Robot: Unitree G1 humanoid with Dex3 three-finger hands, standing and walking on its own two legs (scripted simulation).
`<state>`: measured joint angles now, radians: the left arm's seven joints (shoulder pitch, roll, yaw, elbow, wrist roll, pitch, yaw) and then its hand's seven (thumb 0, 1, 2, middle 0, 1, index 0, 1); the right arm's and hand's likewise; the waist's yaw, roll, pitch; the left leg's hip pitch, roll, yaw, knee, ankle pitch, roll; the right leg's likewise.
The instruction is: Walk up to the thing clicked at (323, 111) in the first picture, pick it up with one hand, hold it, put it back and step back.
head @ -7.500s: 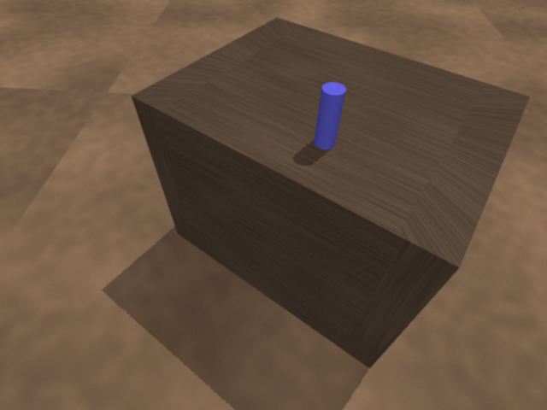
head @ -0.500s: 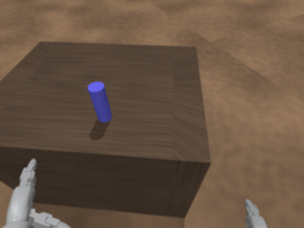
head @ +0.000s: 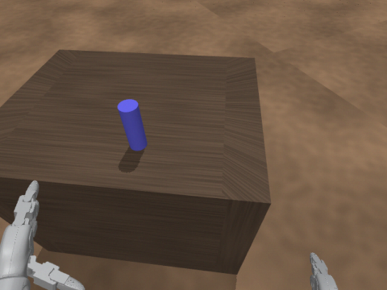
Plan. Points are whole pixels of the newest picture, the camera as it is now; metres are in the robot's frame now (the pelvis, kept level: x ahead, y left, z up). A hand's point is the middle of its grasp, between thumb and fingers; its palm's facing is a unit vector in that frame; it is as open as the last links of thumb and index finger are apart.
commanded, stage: rise first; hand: left
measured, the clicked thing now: (133, 126) +0.53 +0.21 +0.00
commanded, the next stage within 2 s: go down in 0.26 s
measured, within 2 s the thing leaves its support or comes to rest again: neither
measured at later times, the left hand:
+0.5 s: hand (54, 230) +0.19 +0.25 +0.08, palm faces +0.30 -0.89 -0.35, open 17.6 cm
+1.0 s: hand (40, 169) +0.30 +0.32 +0.10, palm faces +0.19 -0.98 -0.04, open 17.5 cm
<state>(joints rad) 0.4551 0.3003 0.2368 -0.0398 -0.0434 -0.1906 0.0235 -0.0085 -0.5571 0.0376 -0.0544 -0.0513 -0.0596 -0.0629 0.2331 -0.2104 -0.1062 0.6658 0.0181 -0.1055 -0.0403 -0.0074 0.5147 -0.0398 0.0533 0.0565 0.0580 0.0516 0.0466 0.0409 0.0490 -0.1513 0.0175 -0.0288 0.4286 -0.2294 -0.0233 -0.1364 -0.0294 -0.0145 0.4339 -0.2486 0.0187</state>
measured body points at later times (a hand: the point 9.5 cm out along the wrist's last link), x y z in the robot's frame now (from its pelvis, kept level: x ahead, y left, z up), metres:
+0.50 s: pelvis +0.01 +0.00 +0.00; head +0.01 -0.01 +0.45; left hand +0.17 +0.30 +0.10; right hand +0.17 -0.25 -0.09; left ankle +0.00 +0.14 -0.74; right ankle -0.01 -0.13 -0.74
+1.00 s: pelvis +0.00 +0.01 -0.01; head +0.01 +0.01 +0.44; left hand +0.29 +0.37 +0.11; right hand +0.16 -0.25 -0.10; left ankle +0.00 +0.14 -0.74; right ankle -0.01 -0.13 -0.74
